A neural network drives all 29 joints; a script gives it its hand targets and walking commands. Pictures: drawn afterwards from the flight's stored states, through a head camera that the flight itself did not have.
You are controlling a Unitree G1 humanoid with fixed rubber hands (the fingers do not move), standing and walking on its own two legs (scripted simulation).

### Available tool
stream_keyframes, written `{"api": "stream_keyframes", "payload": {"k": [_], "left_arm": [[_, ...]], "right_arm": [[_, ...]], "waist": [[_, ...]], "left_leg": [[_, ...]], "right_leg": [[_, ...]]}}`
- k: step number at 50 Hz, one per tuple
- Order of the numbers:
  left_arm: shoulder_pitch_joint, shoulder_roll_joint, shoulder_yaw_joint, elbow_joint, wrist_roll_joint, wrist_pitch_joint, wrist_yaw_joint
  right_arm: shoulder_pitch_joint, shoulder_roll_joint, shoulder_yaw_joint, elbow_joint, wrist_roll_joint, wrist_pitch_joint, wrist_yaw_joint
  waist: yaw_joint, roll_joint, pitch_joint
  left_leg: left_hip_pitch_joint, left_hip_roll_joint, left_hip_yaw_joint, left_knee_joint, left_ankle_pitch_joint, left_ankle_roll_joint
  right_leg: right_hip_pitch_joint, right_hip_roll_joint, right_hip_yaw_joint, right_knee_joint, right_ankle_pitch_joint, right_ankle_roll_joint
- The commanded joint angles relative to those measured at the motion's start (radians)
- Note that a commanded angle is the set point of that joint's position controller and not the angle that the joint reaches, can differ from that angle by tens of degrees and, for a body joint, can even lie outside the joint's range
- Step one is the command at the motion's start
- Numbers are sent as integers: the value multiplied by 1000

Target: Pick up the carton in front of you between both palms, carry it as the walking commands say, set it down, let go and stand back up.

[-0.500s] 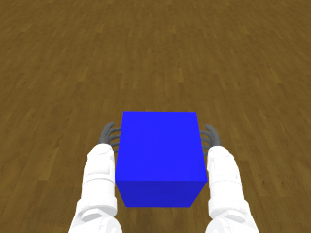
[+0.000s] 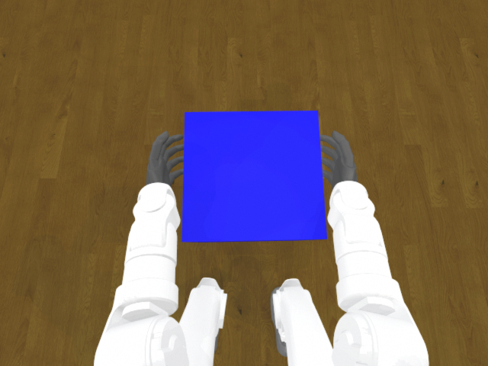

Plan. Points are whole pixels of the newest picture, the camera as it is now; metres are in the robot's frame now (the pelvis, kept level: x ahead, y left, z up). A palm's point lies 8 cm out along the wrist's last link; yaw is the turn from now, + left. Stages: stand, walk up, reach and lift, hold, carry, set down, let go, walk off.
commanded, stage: set down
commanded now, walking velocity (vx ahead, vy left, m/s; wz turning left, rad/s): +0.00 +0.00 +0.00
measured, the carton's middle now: (250, 188) +0.41 +0.01 -0.15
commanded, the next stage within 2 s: none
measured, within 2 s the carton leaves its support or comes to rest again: neither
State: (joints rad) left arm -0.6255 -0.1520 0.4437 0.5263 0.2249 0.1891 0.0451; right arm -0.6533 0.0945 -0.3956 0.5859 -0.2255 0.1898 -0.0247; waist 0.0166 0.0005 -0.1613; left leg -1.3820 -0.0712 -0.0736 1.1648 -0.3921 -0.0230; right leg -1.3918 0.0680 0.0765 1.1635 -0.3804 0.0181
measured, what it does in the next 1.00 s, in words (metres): lowers itself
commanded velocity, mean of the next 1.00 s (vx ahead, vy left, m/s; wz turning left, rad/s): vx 0.00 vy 0.00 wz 0.00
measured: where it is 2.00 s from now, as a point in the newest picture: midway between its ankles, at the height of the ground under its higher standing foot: (247, 333)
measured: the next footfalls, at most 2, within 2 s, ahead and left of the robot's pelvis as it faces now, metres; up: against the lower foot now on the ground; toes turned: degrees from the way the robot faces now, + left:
none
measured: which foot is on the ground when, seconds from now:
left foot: down 0.00-1.00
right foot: down 0.00-1.00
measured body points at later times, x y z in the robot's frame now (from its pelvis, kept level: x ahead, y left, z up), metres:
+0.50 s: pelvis -0.03 -0.01 -0.13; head +0.24 -0.01 +0.23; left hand +0.44 +0.16 -0.23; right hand +0.46 -0.14 -0.24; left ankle +0.06 +0.12 -0.62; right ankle +0.07 -0.12 -0.62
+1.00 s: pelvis -0.05 +0.00 -0.24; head +0.29 -0.01 +0.05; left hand +0.46 +0.17 -0.39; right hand +0.49 -0.14 -0.40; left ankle +0.06 +0.12 -0.62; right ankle +0.07 -0.12 -0.62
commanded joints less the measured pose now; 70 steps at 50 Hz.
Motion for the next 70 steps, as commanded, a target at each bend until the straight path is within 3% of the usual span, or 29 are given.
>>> {"api": "stream_keyframes", "payload": {"k": [1,7,20,42,50,53,55,59,70], "left_arm": [[-534,-875,-545,104,-54,26,-210],[-630,-856,-510,142,-66,27,-200],[-814,-803,-534,134,-138,11,-165],[-1076,-664,-474,191,-196,-7,-151],[-1182,-616,-500,213,-254,-24,-146],[-1227,-620,-543,182,-294,-32,-141],[-1254,-635,-580,162,-315,-34,-137],[-1225,-661,-596,177,-330,-40,-141],[-1173,-604,-479,293,-266,-59,-154]], "right_arm": [[-527,890,520,75,58,17,205],[-619,875,489,122,66,19,194],[-802,839,525,129,133,5,147],[-1065,690,484,230,182,-17,114],[-1165,633,508,261,234,-34,115],[-1215,640,548,224,275,-42,115],[-1246,654,569,185,307,-46,122],[-1176,668,564,229,310,-48,132],[-1164,607,480,325,264,-74,151]], "waist": [[0,-19,-726],[6,-20,-806],[16,-30,-973],[29,-49,-951],[30,-47,-936],[29,-46,-1005],[26,-8,-1018],[17,-4,-935],[24,-19,-698]], "left_leg": [[280,-83,61,-46,136,-11],[160,-93,73,78,141,-15],[-34,-111,111,320,134,-35],[-289,-99,153,626,101,-39],[-309,-88,163,736,120,-38],[-271,-84,167,774,157,-37],[-250,-85,173,793,186,-38],[-284,-89,162,817,230,-37],[-414,-90,143,843,161,-19]], "right_leg": [[336,86,-62,-40,133,-1],[206,95,-70,79,136,3],[58,112,-95,313,133,16],[-185,105,-121,621,96,18],[-231,92,-129,736,107,14],[-217,90,-135,776,142,14],[-239,91,-132,794,164,8],[-275,90,-131,822,207,2],[-431,88,-123,845,124,-9]]}}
